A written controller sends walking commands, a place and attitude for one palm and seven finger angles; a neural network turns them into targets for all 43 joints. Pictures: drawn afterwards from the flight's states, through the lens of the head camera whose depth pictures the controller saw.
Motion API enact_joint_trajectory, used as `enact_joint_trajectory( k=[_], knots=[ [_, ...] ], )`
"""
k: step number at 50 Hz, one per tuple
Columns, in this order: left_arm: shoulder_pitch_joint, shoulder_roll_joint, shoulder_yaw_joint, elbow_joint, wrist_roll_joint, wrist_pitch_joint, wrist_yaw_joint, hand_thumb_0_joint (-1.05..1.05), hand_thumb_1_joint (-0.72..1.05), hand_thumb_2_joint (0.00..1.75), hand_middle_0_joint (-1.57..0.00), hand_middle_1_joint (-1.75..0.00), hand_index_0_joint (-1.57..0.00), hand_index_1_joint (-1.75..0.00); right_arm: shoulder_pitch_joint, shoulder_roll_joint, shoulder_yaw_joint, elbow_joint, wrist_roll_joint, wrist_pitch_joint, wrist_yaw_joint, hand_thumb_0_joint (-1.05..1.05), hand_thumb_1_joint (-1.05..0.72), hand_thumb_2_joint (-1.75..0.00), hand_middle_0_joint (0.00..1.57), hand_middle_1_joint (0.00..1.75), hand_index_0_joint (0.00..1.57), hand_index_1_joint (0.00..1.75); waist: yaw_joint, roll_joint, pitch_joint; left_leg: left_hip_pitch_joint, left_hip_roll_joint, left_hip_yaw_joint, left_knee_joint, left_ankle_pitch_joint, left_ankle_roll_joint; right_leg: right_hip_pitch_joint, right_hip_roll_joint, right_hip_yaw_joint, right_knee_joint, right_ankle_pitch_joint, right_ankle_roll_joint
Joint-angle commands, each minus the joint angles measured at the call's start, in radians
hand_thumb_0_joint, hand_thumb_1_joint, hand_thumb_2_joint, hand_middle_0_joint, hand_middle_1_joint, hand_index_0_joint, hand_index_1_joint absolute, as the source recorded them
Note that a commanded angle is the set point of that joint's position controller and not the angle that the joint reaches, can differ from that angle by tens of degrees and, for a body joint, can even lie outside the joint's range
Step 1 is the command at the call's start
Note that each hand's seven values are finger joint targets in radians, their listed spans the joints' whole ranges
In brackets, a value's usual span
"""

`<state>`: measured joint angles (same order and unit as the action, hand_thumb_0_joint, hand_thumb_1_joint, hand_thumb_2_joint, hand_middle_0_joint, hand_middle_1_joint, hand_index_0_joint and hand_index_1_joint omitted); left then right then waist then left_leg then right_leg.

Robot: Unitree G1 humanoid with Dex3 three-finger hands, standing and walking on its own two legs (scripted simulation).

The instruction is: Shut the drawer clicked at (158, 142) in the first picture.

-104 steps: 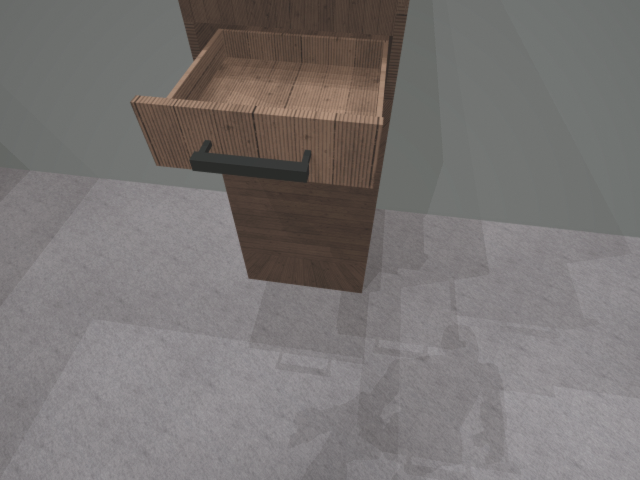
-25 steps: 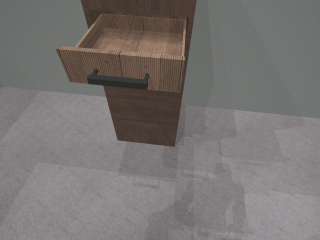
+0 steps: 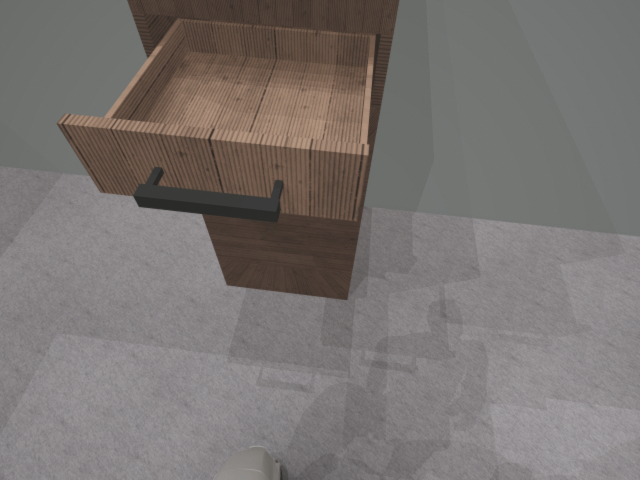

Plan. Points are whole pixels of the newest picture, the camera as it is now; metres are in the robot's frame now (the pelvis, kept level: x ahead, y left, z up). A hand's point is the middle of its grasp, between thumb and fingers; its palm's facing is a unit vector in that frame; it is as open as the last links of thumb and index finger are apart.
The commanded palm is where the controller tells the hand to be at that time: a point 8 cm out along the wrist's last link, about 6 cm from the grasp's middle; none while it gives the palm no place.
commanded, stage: take the last steps up to it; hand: left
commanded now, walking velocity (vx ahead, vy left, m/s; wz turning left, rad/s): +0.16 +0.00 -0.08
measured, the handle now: (212, 191) +0.43 +0.18 +0.09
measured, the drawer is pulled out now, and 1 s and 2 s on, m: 0.29 0.29 0.29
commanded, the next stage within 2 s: come to a stop and stand still in 0.08 s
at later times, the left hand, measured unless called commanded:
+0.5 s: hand (223, 434) +0.19 +0.16 -0.17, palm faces +0.02 -0.97 -0.24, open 7.3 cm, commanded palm none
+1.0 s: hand out of the picture +0.12 +0.18 -0.17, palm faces -0.01 -0.97 -0.26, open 7.4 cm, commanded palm none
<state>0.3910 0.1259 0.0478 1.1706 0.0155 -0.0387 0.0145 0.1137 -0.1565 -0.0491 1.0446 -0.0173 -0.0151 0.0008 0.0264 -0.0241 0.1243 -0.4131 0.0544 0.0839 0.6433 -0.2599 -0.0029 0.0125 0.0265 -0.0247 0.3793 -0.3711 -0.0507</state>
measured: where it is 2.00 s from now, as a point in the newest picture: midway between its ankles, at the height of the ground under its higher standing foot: outside the picture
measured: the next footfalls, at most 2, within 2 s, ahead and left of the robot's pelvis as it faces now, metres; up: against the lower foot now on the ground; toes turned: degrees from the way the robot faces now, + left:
left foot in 0.04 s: +0.18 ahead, +0.11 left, +0.00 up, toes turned +0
right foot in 0.26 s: +0.12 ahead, -0.12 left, +0.00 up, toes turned -6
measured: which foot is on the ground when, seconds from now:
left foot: up 0.00-0.02, down 0.04-1.00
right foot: down 0.00-0.04, up 0.06-0.24, down 0.26-0.64, up 0.66-0.96, down 0.98-1.00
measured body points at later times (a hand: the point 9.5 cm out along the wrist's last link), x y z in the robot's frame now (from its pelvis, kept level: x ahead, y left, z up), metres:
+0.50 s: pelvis +0.11 -0.02 +0.00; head +0.16 -0.03 +0.45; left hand +0.19 +0.21 -0.15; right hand +0.11 -0.27 -0.16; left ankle +0.09 +0.11 -0.72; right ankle +0.08 -0.11 -0.74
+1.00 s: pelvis +0.08 -0.02 +0.00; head +0.12 -0.03 +0.44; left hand +0.12 +0.23 -0.15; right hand +0.15 -0.25 -0.16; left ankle +0.14 +0.11 -0.74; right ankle +0.04 -0.14 -0.74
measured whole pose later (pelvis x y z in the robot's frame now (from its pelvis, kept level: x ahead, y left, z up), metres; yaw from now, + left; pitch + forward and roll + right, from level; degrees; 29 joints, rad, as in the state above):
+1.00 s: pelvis +0.08 -0.02 +0.00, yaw -2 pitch +0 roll +1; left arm 0.22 0.21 0.05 1.03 0.03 0.03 0.02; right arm 0.14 -0.16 -0.04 1.01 -0.02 0.03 -0.01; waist 0.01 0.00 0.09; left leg -0.33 0.04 0.08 0.52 -0.20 -0.01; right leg -0.19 -0.03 0.01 0.52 -0.34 -0.01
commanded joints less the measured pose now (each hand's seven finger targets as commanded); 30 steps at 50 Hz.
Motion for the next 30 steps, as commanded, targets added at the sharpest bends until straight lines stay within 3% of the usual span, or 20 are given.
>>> enact_joint_trajectory(
  k=[1,2,3,4,6,8,10,11,12,13,14,15,16,18,20,22,24,27,29,30],
  knots=[
    [0.06,0.076,0.015,-0.068,-0.012,-0.011,0.009,0.0,0.9,0.9,-0.2,-0.3,-0.2,-0.3,0.344,-0.211,-0.043,0.051,-0.016,-0.036,-0.038,0.0,-0.9,-0.9,0.2,0.3,0.2,0.3,-0.135,0.235,-0.246,0.626,0.289,-0.363,-0.187,0.339,0.175,-0.449,-0.024,-0.015,0.493,0.147,0.013],
    [0.027,0.073,0.01,-0.097,-0.008,-0.013,0.009,0.0,0.9,0.9,-0.2,-0.3,-0.2,-0.3,0.385,-0.242,-0.045,0.043,-0.016,-0.022,-0.041,0.0,-0.9,-0.9,0.2,0.3,0.2,0.3,-0.144,0.245,-0.234,0.556,0.433,-0.52,-0.324,0.322,0.268,-0.506,0.017,-0.013,0.724,-0.269,0.019],
    [-0.021,0.069,0.012,-0.122,0.001,-0.004,0.009,0.0,0.9,0.9,-0.2,-0.3,-0.2,-0.3,0.318,-0.239,-0.044,0.025,-0.016,-0.016,-0.04,0.0,-0.9,-0.9,0.2,0.3,0.2,0.3,-0.124,0.149,-0.106,0.391,0.426,-0.49,-0.352,0.17,0.278,-0.559,-0.026,0.025,0.805,-0.279,0.019],
    [-0.058,0.063,0.017,-0.124,0.005,0.005,0.006,0.0,0.9,0.9,-0.2,-0.3,-0.2,-0.3,0.245,-0.187,-0.031,0.002,-0.016,-0.018,-0.038,0.0,-0.9,-0.9,0.2,0.3,0.2,0.3,-0.09,0.216,-0.056,0.269,0.371,-0.437,-0.397,0.061,0.239,-0.569,-0.078,0.046,0.812,-0.195,0.021],
    [-0.043,0.06,0.023,-0.125,0.007,0.022,-0.011,0.0,0.9,0.9,-0.2,-0.3,-0.2,-0.3,0.138,-0.131,-0.012,-0.025,-0.016,-0.021,-0.038,0.0,-0.9,-0.9,0.2,0.3,0.2,0.3,-0.035,0.255,-0.03,0.131,0.29,-0.301,-0.435,-0.062,0.175,-0.463,-0.114,0.03,0.671,-0.127,0.024],
    [-0.015,0.043,0.016,-0.119,0.01,0.031,-0.018,0.0,0.9,0.9,-0.2,-0.3,-0.2,-0.3,0.097,-0.147,-0.016,-0.043,-0.022,-0.018,-0.036,0.0,-0.9,-0.9,0.2,0.3,0.2,0.3,-0.01,0.192,-0.074,0.063,0.248,-0.217,-0.418,-0.093,0.151,-0.325,-0.104,-0.017,0.467,-0.083,0.028],
    [0.053,0.033,0.01,-0.09,0.016,0.03,-0.017,0.0,0.9,0.9,-0.2,-0.3,-0.2,-0.3,0.065,-0.143,-0.022,-0.045,-0.017,-0.003,-0.035,0.0,-0.9,-0.9,0.2,0.3,0.2,0.3,0.024,0.114,-0.098,-0.004,0.186,-0.159,-0.342,-0.192,0.115,-0.17,-0.052,-0.082,0.293,0.029,0.046],
    [0.073,0.057,0.013,-0.083,0.016,0.028,-0.012,0.0,0.9,0.9,-0.2,-0.3,-0.2,-0.3,0.059,-0.131,-0.017,-0.046,-0.01,0.003,-0.034,0.0,-0.9,-0.9,0.2,0.3,0.2,0.3,0.038,0.04,-0.08,-0.051,0.139,-0.127,-0.291,-0.221,0.079,-0.115,-0.051,-0.066,0.185,0.083,0.051],
    [0.077,0.106,0.017,-0.088,0.021,0.021,-0.004,0.0,0.9,0.9,-0.2,-0.3,-0.2,-0.3,0.044,-0.096,-0.008,-0.056,-0.001,0.008,-0.031,0.0,-0.9,-0.9,0.2,0.3,0.2,0.3,0.049,-0.074,-0.036,-0.06,0.034,-0.061,-0.166,-0.222,0.026,-0.17,-0.132,0.1,-0.002,0.014,0.037],
    [0.014,0.184,0.019,-0.108,0.019,0.017,0.0,0.0,0.9,0.9,-0.2,-0.3,-0.2,-0.3,0.065,-0.047,0.007,-0.067,0.009,0.017,-0.021,0.0,-0.9,-0.9,0.2,0.3,0.2,0.3,0.007,-0.197,-0.014,0.004,-0.022,-0.012,-0.072,-0.203,-0.015,-0.29,-0.307,0.295,-0.163,-0.043,-0.025],
    [-0.073,0.228,0.018,-0.136,0.018,0.031,-0.004,0.0,0.9,0.9,-0.2,-0.3,-0.2,-0.3,0.114,-0.056,0.002,-0.049,0.003,0.027,-0.015,0.0,-0.9,-0.9,0.2,0.3,0.2,0.3,-0.029,-0.118,-0.046,0.154,-0.029,-0.013,-0.053,-0.192,-0.018,-0.39,-0.341,0.304,-0.191,-0.108,-0.061],
    [-0.131,0.215,0.017,-0.144,0.012,0.018,0.001,0.0,0.9,0.9,-0.2,-0.3,-0.2,-0.3,0.116,-0.049,0.005,-0.022,-0.002,0.026,-0.019,0.0,-0.9,-0.9,0.2,0.3,0.2,0.3,-0.037,-0.146,-0.018,0.178,-0.019,-0.031,-0.039,-0.089,-0.016,-0.398,-0.292,0.273,-0.146,0.153,-0.064],
    [-0.156,0.203,0.014,-0.139,0.009,0.014,0.007,0.0,0.9,0.9,-0.2,-0.3,-0.2,-0.3,0.147,-0.052,0.004,-0.001,0.004,0.026,-0.024,0.0,-0.9,-0.9,0.2,0.3,0.2,0.3,-0.051,-0.15,-0.035,0.202,-0.004,-0.038,-0.069,-0.032,-0.019,-0.336,-0.271,0.206,-0.079,0.436,-0.061],
    [-0.132,0.197,0.021,-0.13,0.0,0.014,0.025,0.0,0.9,0.9,-0.2,-0.3,-0.2,-0.3,0.185,-0.072,0.002,0.022,0.01,0.025,-0.033,0.0,-0.9,-0.9,0.2,0.3,0.2,0.3,-0.034,-0.095,-0.123,0.168,0.018,-0.039,-0.086,0.092,-0.025,-0.119,-0.259,0.125,0.068,0.956,-0.034],
    [-0.083,0.226,0.04,-0.125,-0.001,0.024,0.037,0.0,0.9,0.9,-0.2,-0.3,-0.2,-0.3,0.158,-0.099,-0.009,0.002,0.009,0.033,-0.04,0.0,-0.9,-0.9,0.2,0.3,0.2,0.3,0.004,-0.086,-0.169,0.08,0.001,-0.014,-0.022,0.022,-0.038,0.037,-0.301,0.132,0.123,1.241,-0.063],
    [-0.066,0.254,0.057,-0.121,0.005,0.036,0.046,0.0,0.9,0.9,-0.2,-0.3,-0.2,-0.3,0.108,-0.097,-0.015,-0.027,0.009,0.044,-0.041,0.0,-0.9,-0.9,0.2,0.3,0.2,0.3,0.037,-0.103,-0.165,-0.042,-0.026,-0.011,0.06,-0.214,-0.046,0.143,-0.372,0.166,0.128,1.411,-0.128],
    [-0.095,0.262,0.066,-0.135,0.008,0.046,0.048,0.0,0.9,0.9,-0.2,-0.3,-0.2,-0.3,0.072,-0.102,-0.022,-0.046,0.014,0.055,-0.042,0.0,-0.9,-0.9,0.2,0.3,0.2,0.3,0.042,-0.128,-0.16,-0.066,-0.036,-0.045,0.117,-0.266,-0.048,0.152,-0.384,0.162,0.113,1.374,-0.157],
    [-0.186,0.259,0.068,-0.171,0.004,0.055,0.046,0.0,0.9,0.9,-0.2,-0.3,-0.2,-0.3,0.093,-0.099,-0.027,-0.049,0.015,0.062,-0.033,0.0,-0.9,-0.9,0.2,0.3,0.2,0.3,0.008,-0.134,-0.174,0.017,-0.036,-0.051,0.022,-0.158,-0.052,0.082,-0.35,0.095,0.109,1.175,-0.127],
    [-0.227,0.246,0.065,-0.184,-0.001,0.057,0.044,0.0,0.9,0.9,-0.2,-0.3,-0.2,-0.3,0.13,-0.103,-0.028,-0.041,0.009,0.062,-0.028,0.0,-0.9,-0.9,0.2,0.3,0.2,0.3,-0.03,-0.095,-0.166,0.145,-0.021,-0.035,-0.146,0.034,-0.048,-0.029,-0.306,0.066,0.144,0.972,-0.079],
    [-0.23,0.23,0.057,-0.195,-0.006,0.061,0.042,0.0,0.9,0.9,-0.2,-0.3,-0.2,-0.3,0.165,-0.13,-0.032,-0.033,0.002,0.056,-0.029,0.0,-0.9,-0.9,0.2,0.3,0.2,0.3,-0.047,-0.034,-0.181,0.272,0.04,-0.051,-0.237,0.335,-0.023,-0.128,-0.253,0.024,0.192,0.759,-0.027]
  ],
)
